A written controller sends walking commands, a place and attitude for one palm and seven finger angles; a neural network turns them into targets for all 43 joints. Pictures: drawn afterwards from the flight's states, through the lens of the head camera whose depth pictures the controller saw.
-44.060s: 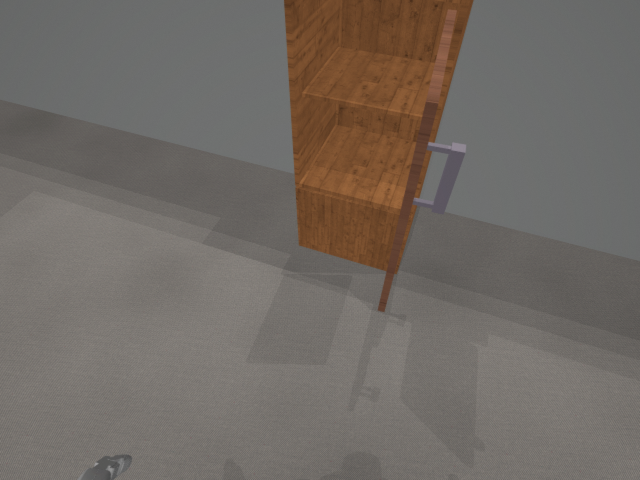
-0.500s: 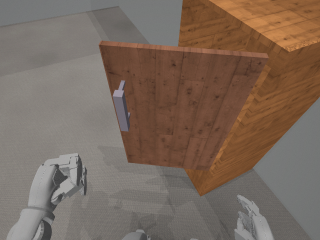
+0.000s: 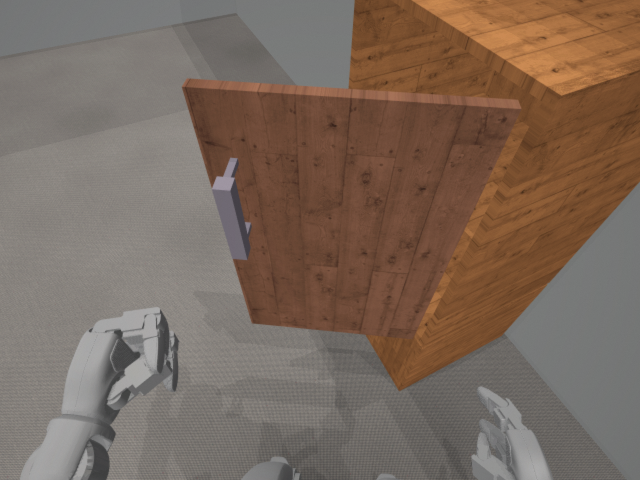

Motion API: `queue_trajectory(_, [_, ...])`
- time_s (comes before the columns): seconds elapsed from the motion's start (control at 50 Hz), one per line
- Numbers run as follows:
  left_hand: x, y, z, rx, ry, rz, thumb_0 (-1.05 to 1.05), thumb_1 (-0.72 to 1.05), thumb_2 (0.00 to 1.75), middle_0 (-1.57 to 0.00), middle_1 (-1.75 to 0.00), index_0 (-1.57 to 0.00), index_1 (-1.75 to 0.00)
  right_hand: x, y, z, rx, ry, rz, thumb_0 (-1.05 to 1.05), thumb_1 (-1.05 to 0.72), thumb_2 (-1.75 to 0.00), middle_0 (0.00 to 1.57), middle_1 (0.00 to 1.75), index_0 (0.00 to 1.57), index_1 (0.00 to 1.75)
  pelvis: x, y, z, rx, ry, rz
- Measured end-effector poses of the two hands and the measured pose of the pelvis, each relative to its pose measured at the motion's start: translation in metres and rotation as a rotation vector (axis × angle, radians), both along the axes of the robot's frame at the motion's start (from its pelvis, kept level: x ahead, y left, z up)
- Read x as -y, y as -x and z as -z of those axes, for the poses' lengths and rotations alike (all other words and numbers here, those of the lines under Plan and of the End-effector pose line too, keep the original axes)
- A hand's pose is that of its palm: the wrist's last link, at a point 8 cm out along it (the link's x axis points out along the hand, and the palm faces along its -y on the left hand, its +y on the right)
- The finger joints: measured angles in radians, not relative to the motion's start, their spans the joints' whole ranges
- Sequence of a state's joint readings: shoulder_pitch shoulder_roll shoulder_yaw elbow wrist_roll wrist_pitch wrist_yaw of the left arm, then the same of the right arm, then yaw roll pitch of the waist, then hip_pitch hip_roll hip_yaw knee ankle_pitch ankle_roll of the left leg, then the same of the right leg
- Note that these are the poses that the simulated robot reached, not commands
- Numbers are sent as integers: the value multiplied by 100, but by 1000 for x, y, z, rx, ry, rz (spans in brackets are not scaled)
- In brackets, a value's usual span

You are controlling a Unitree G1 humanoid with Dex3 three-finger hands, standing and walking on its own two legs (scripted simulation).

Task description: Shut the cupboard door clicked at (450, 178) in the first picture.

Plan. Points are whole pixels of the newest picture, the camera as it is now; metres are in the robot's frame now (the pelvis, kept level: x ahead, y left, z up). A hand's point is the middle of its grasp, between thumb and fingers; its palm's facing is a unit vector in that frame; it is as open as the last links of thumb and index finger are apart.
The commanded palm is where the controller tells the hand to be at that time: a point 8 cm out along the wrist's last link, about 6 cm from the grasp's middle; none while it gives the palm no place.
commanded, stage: bring the fist close to the handle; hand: left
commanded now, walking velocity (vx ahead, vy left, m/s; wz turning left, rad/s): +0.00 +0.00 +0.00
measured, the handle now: (237, 210) +0.45 +0.15 +0.07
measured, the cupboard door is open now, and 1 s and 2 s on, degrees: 58 58 50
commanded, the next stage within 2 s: push the door shut along its arc in 1.30 s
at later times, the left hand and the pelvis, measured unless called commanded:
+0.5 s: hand (215, 308) +0.29 +0.15 +0.07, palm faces -0.05 -1.00 -0.02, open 3.1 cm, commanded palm +0.28 +0.20 +0.07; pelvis +0.01 -0.01 +0.00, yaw -1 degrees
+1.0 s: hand (254, 265) +0.36 +0.11 +0.07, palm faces -0.06 -1.00 -0.01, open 3.1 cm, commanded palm +0.33 +0.17 +0.07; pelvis +0.01 -0.01 +0.01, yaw -1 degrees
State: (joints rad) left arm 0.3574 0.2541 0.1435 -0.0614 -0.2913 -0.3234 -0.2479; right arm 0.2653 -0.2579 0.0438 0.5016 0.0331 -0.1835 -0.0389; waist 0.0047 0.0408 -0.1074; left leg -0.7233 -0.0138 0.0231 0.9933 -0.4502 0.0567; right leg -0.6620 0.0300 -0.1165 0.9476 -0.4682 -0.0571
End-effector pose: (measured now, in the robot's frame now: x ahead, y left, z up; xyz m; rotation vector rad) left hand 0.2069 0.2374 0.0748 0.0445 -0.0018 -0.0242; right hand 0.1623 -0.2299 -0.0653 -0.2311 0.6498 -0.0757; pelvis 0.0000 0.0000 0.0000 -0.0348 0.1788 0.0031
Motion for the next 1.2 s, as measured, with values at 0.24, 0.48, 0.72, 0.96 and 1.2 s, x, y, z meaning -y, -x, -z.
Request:
queue_trajectory(0.24, [16,-43,2,4,15,28,2,90,89,-130,-150,-130,-150,10,6,6,-41,-3,22,1,-91,-89,20,30,20,30,7,-2,-1,-6,-8,4])
queue_trajectory(0.48, [34,-68,2,10,21,24,2,90,89,-130,-150,-130,-150,20,15,10,-102,-5,52,1,-91,-89,20,30,20,30,8,-8,-5,-11,-22,16])
queue_trajectory(0.72, [46,-100,3,18,26,18,2,90,89,-130,-150,-130,-150,19,15,16,-144,-23,60,1,-91,-89,20,30,20,30,10,-8,-6,-15,-27,20])
queue_trajectory(0.96, [68,-129,1,20,34,35,2,90,90,-130,-150,-130,-150,22,29,21,-196,-32,83,1,-91,-89,20,30,20,30,10,-7,-7,-21,-31,26])
queue_trajectory(1.2, [68,-126,3,20,22,8,2,90,89,-130,-150,-130,-150,28,45,23,-246,-41,112,1,-91,-89,20,30,20,30,13,-6,-10,-14,-39,38])
